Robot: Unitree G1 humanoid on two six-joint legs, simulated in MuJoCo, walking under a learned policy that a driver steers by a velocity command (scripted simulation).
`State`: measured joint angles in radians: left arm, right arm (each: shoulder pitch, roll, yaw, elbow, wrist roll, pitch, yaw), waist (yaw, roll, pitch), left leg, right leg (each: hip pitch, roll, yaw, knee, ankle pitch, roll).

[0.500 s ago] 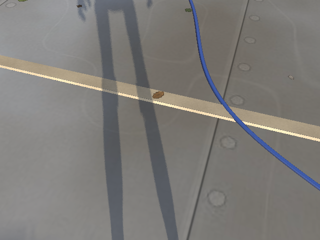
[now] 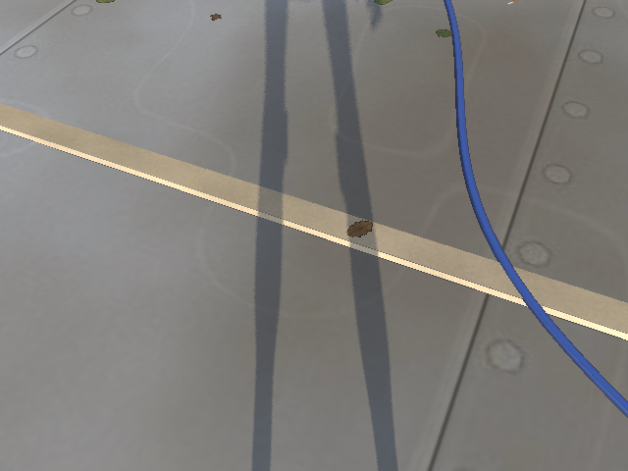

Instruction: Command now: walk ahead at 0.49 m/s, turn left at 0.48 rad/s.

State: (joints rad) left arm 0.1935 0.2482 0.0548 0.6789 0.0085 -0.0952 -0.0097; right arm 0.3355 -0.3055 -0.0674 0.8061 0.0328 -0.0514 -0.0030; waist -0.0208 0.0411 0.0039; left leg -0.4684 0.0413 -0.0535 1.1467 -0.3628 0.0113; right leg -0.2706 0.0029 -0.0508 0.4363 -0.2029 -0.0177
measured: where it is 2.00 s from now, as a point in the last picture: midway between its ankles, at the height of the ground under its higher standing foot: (177, 272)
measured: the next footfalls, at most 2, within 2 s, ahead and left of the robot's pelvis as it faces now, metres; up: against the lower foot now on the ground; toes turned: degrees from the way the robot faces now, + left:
left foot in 0.34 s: +0.33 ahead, +0.18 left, +0.00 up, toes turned +15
right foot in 0.84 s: +0.66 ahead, +0.08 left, +0.00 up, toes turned +27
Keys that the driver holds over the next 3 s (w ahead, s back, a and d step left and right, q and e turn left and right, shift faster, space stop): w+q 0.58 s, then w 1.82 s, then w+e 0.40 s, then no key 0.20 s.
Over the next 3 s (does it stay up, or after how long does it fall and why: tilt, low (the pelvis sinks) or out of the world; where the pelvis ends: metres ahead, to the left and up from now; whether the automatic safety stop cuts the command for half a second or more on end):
stays up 1.53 0.63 -0.02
